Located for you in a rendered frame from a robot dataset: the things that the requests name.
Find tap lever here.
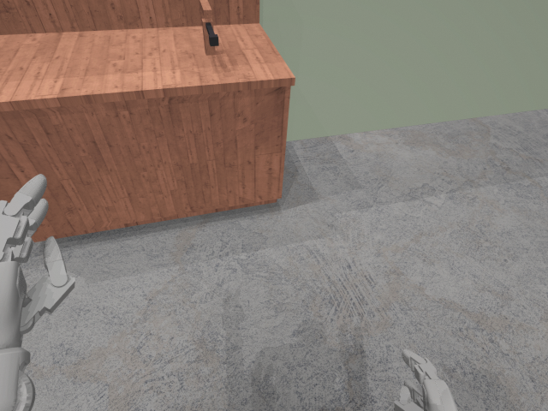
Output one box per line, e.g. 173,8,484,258
205,22,219,46

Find robot left hand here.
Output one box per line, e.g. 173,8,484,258
0,174,75,349

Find counter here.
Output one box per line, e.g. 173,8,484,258
0,0,295,242

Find robot right hand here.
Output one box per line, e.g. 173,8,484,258
394,349,458,411

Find left robot forearm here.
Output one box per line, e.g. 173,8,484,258
0,347,35,411

